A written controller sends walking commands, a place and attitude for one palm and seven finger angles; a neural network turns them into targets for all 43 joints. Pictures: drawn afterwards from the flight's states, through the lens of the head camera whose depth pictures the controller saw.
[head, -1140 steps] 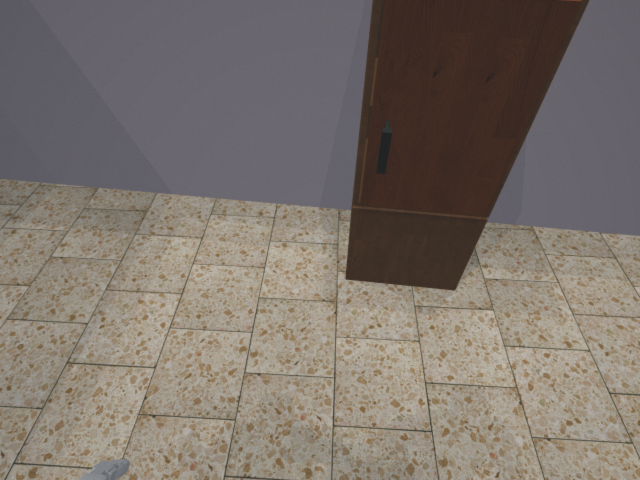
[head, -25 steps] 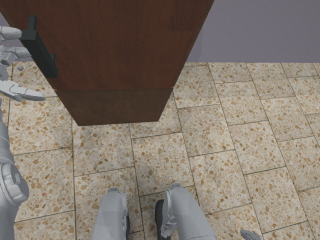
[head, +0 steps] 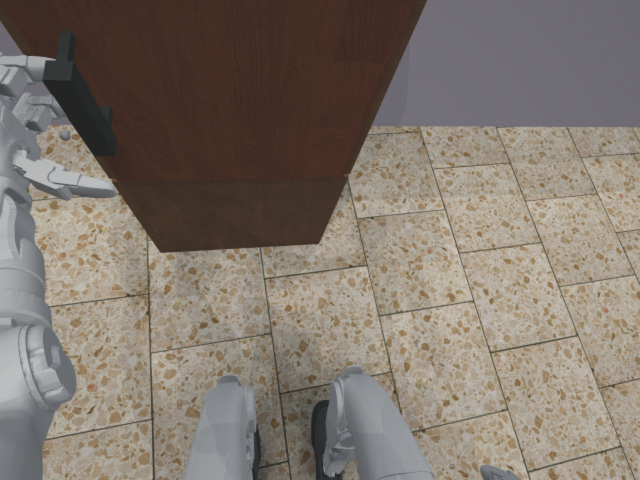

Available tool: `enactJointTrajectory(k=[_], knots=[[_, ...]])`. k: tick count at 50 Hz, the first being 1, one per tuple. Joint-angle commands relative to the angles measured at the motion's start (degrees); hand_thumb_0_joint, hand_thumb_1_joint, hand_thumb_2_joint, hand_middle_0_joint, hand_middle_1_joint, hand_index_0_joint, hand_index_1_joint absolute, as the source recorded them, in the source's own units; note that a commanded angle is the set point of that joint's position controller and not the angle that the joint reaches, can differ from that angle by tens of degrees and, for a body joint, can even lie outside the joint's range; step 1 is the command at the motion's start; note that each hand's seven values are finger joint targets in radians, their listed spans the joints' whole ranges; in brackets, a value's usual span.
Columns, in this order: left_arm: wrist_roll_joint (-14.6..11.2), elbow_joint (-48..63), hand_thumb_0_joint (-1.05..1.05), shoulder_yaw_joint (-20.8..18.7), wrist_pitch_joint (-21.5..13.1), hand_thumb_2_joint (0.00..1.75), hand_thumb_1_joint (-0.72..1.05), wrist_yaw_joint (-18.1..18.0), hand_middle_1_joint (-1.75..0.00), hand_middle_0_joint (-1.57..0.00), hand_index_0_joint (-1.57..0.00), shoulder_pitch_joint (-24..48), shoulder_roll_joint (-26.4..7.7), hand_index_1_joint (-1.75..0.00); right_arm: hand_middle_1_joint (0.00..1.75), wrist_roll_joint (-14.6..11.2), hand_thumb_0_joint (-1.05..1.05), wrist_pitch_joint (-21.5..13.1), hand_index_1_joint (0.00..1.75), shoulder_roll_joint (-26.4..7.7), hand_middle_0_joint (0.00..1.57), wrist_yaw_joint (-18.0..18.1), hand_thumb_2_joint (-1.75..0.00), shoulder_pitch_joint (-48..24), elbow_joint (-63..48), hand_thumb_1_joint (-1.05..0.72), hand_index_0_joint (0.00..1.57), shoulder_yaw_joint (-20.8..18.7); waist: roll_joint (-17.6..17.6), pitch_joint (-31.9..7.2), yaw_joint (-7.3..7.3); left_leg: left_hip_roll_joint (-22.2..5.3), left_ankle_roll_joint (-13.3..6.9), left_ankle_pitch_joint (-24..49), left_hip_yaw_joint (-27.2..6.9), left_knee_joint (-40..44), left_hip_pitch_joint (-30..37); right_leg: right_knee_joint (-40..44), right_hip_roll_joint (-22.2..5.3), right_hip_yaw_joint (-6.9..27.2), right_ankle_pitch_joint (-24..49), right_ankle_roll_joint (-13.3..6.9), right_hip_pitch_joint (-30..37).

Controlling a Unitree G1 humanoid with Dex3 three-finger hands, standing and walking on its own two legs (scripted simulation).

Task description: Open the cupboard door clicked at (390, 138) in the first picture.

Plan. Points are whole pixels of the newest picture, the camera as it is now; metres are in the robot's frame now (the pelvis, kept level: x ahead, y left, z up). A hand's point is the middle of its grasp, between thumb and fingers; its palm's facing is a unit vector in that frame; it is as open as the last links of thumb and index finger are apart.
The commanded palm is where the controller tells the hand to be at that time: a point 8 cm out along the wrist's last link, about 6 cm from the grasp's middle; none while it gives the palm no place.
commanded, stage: slide the fingers in behind the handle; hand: left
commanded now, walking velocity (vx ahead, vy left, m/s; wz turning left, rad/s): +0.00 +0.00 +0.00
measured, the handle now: (87, 98) +0.54 +0.25 +0.04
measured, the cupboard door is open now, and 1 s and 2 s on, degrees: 0 0 9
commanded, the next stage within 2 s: close the thumb around the handle in 0.74 s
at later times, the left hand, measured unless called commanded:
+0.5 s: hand (93, 133) +0.49 +0.24 +0.04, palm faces +0.10 -0.99 -0.04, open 13.9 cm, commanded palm +0.47 +0.26 +0.04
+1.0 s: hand (90, 137) +0.49 +0.24 +0.04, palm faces +0.08 -1.00 -0.03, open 13.3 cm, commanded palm +0.47 +0.27 +0.04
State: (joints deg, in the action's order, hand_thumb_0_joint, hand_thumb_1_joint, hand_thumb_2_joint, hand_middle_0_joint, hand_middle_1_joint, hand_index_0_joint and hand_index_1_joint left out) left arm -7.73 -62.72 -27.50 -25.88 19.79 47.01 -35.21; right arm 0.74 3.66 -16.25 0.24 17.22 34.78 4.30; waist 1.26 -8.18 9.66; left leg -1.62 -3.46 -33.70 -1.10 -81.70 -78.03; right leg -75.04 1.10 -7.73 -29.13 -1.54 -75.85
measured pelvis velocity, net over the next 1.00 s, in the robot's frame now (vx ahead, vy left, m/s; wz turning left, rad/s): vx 0.00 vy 0.00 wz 0.00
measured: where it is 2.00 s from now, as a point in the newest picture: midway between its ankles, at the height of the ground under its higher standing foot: (287, 473)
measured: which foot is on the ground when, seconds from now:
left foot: down 0.00-1.00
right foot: down 0.00-1.00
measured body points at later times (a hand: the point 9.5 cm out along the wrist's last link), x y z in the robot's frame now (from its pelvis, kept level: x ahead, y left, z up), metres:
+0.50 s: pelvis +0.00 +0.00 +0.00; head +0.17 +0.04 +0.42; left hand +0.48 +0.29 +0.04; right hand +0.05 -0.27 -0.10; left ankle +0.03 +0.08 -0.59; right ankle +0.05 -0.11 -0.59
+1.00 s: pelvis +0.00 +0.00 +0.01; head +0.17 +0.04 +0.42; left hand +0.48 +0.29 +0.04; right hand +0.06 -0.27 -0.10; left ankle +0.03 +0.08 -0.59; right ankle +0.05 -0.11 -0.59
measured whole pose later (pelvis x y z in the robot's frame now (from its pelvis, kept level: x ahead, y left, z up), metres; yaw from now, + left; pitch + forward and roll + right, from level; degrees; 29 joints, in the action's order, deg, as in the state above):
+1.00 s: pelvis +0.00 +0.00 +0.01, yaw +0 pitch +29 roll -5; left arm -7.8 -61.4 -25.5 -28.7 17.0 44.0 -31.0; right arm 0.6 4.7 -15.9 -0.4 16.6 34.6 3.6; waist 1.4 -8.6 9.3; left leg -1.7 -3.2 -33.7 -0.2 -80.2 -75.3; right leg -74.5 1.3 -6.7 -29.3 -1.7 -74.0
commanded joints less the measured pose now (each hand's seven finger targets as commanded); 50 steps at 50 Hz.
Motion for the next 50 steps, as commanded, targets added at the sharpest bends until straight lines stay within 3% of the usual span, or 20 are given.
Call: enactJointTrajectory(k=[1,5,7,10,13,17,24,27,29,31,33,35,37,39,42,46,49,50], knots=[[0.2,12.7,0.00,2.1,-4.1,0.30,-0.50,-0.3,-1.20,-0.30,-0.30,23.1,-11.6,-1.20,0.30,0.1,0.00,-0.9,0.30,-11.5,0.20,0.8,-0.90,9.6,-2.0,-0.90,0.20,-4.8,14.0,-31.0,1.46,-0.6,2.6,23.7,-6.8,11.0,30.4,7.3,1.1,4.3,10.9,-0.3,8.8],[-0.5,14.4,0.00,2.9,-4.4,0.30,-0.50,-0.6,-1.20,-0.30,-0.30,23.5,-9.8,-1.20,0.30,0.2,0.00,-0.9,0.30,-11.5,0.20,0.8,-0.90,9.8,-1.6,-0.90,0.20,-5.2,13.1,-32.1,1.60,-0.7,2.7,24.8,-7.5,11.2,32.1,7.5,1.0,4.1,11.6,-0.4,9.2],[-0.8,15.1,0.00,2.7,-4.4,0.30,-0.50,-1.0,-1.20,-0.30,-0.30,21.8,-9.1,-1.20,0.30,0.1,0.00,-0.7,0.30,-11.3,0.20,0.7,-0.90,9.9,-1.7,-0.90,0.20,-5.5,14.3,-34.3,0.42,-0.7,3.5,27.8,-8.0,11.8,34.7,7.3,0.9,3.7,12.3,-0.5,9.5],[-0.9,15.1,0.00,2.9,-4.2,0.30,-0.50,-2.6,-1.20,-0.30,-0.30,20.2,-7.5,-1.20,0.30,0.1,0.00,-0.5,0.30,-10.9,0.20,0.3,-0.90,9.8,-1.7,-0.90,0.20,-5.6,13.1,-33.4,0.44,-0.8,3.5,29.6,-7.8,11.7,34.9,7.6,0.9,3.7,13.2,-0.3,9.4],[-0.2,12.2,0.00,0.1,-3.8,0.30,-0.50,-4.5,-1.20,-0.30,-0.30,19.2,-10.6,-1.20,0.30,0.0,0.00,-0.2,0.30,-10.8,0.20,0.4,-0.90,9.2,-2.4,-0.90,0.20,-5.0,8.8,-29.5,0.30,-0.2,2.3,23.8,-5.8,11.8,27.2,8.2,1.0,4.6,12.4,0.0,13.5],[1.3,13.1,0.00,-0.4,-5.6,0.30,-0.50,-6.3,-1.20,-0.30,-0.30,19.0,-11.2,-1.20,0.30,0.3,0.00,-0.2,0.30,-10.2,0.20,0.0,-0.90,8.5,-3.4,-0.90,0.20,-4.8,9.6,-29.6,-0.43,-0.1,2.3,22.3,-5.1,12.1,25.9,7.9,0.9,5.1,11.9,-0.1,14.9],[0.2,11.9,0.00,-0.1,-6.6,0.30,-0.50,-4.2,-1.20,-0.30,-0.30,18.2,-10.9,-1.20,0.30,0.0,0.00,-0.2,0.30,-10.5,0.20,0.1,-0.90,8.3,-3.6,-0.90,0.20,-4.8,8.3,-29.8,-0.08,0.1,1.8,20.6,-4.5,11.9,24.1,8.4,1.0,5.8,12.1,0.0,17.1],[-0.6,13.4,0.00,2.5,-6.6,0.30,-0.50,-2.9,-1.20,-0.30,-0.30,20.0,-7.7,-1.20,0.30,-0.1,0.00,-0.3,0.30,-10.5,0.20,0.1,-0.90,8.5,-3.0,-0.90,0.20,-5.2,10.2,-31.3,0.64,-0.1,2.2,21.9,-5.3,11.8,27.7,8.1,0.9,5.3,12.1,0.0,14.2],[-0.8,12.9,0.00,2.2,-6.3,0.30,-0.50,-2.6,-1.20,-0.30,-0.30,19.7,-8.3,-1.20,0.30,-0.2,0.00,-0.3,0.30,-10.8,0.20,0.3,-0.90,8.7,-2.7,-0.90,0.20,-5.3,9.1,-30.6,0.64,-0.1,2.1,21.2,-5.4,11.9,27.3,8.5,1.0,5.3,11.7,0.0,14.5],[-1.0,14.0,0.00,2.1,-6.4,0.30,-0.50,-2.7,-1.20,-0.30,-0.30,19.8,-8.0,-1.20,0.30,-0.2,0.00,-0.4,0.30,-10.8,0.20,0.4,-0.90,8.8,-2.6,-0.90,0.20,-5.4,9.9,-32.4,0.33,-0.1,2.3,22.8,-5.7,11.9,29.2,8.1,0.9,5.1,12.3,0.0,13.7],[-0.9,13.4,0.00,2.2,-6.2,0.30,-0.50,-3.2,-1.20,-0.30,-0.30,20.5,-7.8,-1.20,0.30,-0.2,0.00,-0.4,0.30,-10.6,0.20,0.5,-0.90,8.7,-2.2,-0.90,0.20,-5.4,10.2,-31.0,0.53,-0.1,2.3,22.9,-5.7,11.8,28.7,8.1,0.9,5.0,12.1,0.0,13.2],[-0.6,13.1,0.00,0.2,-6.3,0.30,-0.50,-3.9,-1.20,-0.30,-0.30,20.1,-10.5,-1.20,0.30,-0.1,0.00,-0.4,0.30,-10.8,0.20,0.7,-0.90,9.1,-2.2,-0.90,0.20,-5.2,9.4,-30.9,0.13,0.0,2.2,23.1,-5.5,11.6,27.7,7.9,0.9,5.3,12.6,-0.1,14.1],[-0.4,13.7,0.00,-0.2,-6.4,0.30,-0.50,-4.3,-1.20,-0.30,-0.30,19.6,-10.7,-1.20,0.30,0.0,0.00,-0.3,0.30,-10.5,0.20,0.5,-0.90,8.6,-2.6,-0.90,0.20,-5.1,10.6,-31.9,-0.50,0.2,2.3,23.8,-5.1,11.6,27.7,7.8,0.9,5.4,13.3,-0.1,15.3],[-0.3,13.1,0.00,-1.3,-6.4,0.30,-0.50,-4.5,-1.20,-0.30,-0.30,17.8,-12.1,-1.20,0.30,0.0,0.00,-0.2,0.30,-10.4,0.20,0.4,-0.90,8.4,-3.0,-0.90,0.20,-4.9,8.7,-31.0,-0.88,0.2,2.0,22.8,-4.3,11.5,25.2,8.1,1.0,5.8,13.6,0.1,17.6],[0.1,13.8,0.00,0.3,-6.7,0.30,-0.50,-4.1,-1.20,-0.30,-0.30,17.5,-10.5,-1.20,0.30,-0.1,0.00,-0.1,0.30,-10.2,0.20,0.2,-0.90,8.0,-3.3,-0.90,0.20,-4.9,10.6,-31.2,-0.77,0.1,2.1,24.0,-4.3,11.5,26.4,7.9,1.0,5.8,14.4,0.0,16.8],[-0.7,13.6,0.00,1.0,-6.5,0.40,-0.28,-3.1,-1.22,-0.32,-0.32,16.8,-9.0,-1.22,0.30,-0.2,0.00,0.0,0.30,-10.4,0.20,0.2,-0.90,8.2,-3.2,-0.90,0.20,-5.2,9.3,-31.2,-0.15,0.0,2.0,24.1,-4.6,11.6,27.4,8.3,1.1,5.6,14.5,0.1,16.3],[-1.2,11.6,0.00,-0.3,-5.8,0.47,-0.11,-2.4,-1.24,-0.33,-0.33,16.6,-10.7,-1.24,0.30,-0.4,0.00,0.0,0.30,-10.8,0.20,0.6,-0.90,8.3,-3.0,-0.90,0.20,-5.1,7.0,-29.3,0.01,0.1,1.7,21.2,-4.1,11.4,23.9,8.6,1.0,5.9,13.3,0.2,17.4],[-1.3,11.8,0.00,0.3,-5.8,0.49,-0.05,-2.3,-1.25,-0.33,-0.33,17.5,-10.2,-1.25,0.30,-0.4,0.00,-0.2,0.30,-10.7,0.20,0.6,-0.90,8.3,-3.0,-0.90,0.20,-5.0,8.2,-28.9,0.21,0.1,1.7,21.5,-4.5,11.5,24.5,8.3,1.1,5.8,13.2,0.1,16.1]])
